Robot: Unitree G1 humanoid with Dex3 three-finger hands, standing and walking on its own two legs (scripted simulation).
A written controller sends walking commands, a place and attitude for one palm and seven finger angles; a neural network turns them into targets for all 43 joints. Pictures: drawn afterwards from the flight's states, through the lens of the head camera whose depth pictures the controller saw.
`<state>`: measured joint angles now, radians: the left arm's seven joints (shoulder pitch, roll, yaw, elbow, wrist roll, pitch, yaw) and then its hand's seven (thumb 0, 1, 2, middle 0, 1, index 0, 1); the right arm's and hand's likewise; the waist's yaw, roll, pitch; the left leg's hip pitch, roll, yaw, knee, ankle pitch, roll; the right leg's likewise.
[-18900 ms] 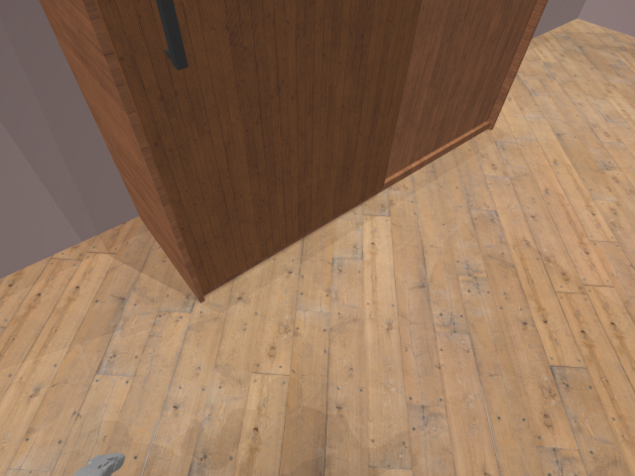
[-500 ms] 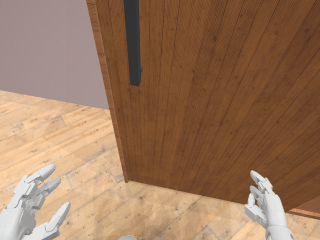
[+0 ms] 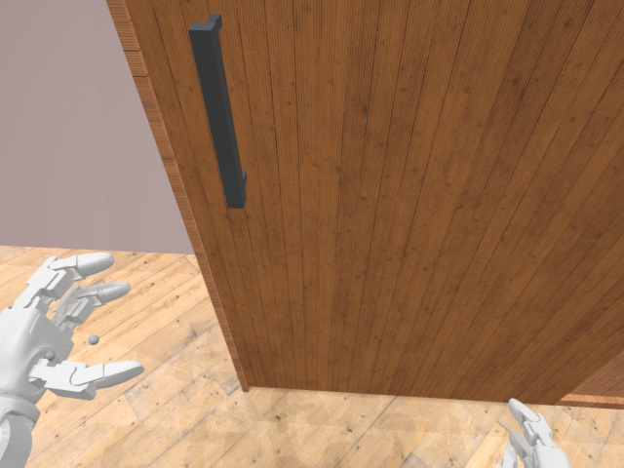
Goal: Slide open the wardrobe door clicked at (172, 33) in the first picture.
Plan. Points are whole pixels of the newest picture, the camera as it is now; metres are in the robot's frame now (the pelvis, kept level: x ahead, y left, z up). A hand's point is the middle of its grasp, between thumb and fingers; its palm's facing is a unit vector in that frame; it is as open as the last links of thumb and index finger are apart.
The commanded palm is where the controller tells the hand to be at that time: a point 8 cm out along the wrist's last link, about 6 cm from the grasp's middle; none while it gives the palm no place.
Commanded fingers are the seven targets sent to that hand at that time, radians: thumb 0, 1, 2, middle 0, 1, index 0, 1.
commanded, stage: raise the hand with hooked fingers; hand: left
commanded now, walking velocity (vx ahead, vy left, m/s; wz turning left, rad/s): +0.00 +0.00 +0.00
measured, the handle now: (227, 121) +0.46 +0.16 +0.23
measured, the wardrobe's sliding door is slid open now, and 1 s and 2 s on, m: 0.00 0.00 0.00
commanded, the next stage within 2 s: move the hooked fingers beside the handle in 1.06 s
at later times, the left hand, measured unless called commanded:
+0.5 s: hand (15, 240) +0.24 +0.30 +0.23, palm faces +0.14 -0.98 -0.13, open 13.9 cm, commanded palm +0.21 +0.34 +0.25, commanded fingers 0.00 -0.50 0.30 -0.30 -1.20 -0.30 -1.20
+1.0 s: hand (18, 196) +0.27 +0.29 +0.26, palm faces +0.20 -0.97 -0.10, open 14.0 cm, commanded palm +0.23 +0.32 +0.26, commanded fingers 0.00 -0.50 0.30 -0.30 -1.20 -0.30 -1.20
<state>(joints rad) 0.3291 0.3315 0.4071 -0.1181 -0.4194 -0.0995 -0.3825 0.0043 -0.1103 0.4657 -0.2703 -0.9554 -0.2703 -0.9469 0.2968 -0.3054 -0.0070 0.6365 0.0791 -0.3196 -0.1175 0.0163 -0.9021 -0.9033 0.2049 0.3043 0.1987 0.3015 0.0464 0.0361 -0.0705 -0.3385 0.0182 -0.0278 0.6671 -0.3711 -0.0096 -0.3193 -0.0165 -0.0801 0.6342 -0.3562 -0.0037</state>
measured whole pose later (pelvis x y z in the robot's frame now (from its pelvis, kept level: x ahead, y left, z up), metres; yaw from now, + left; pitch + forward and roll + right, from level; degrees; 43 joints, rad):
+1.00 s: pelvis +0.00 -0.01 +0.01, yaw +1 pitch -3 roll +0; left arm -0.22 0.52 0.54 0.00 -0.33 0.34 -0.36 -0.01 -0.50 0.30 -0.31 -1.20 -0.31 -1.20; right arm 0.21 -0.28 0.08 0.63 0.10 -0.25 -0.11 0.02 -0.90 -0.90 0.21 0.30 0.20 0.30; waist 0.07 0.06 -0.05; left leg -0.17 0.01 -0.04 0.50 -0.29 -0.02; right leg -0.16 -0.02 -0.10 0.50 -0.30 -0.01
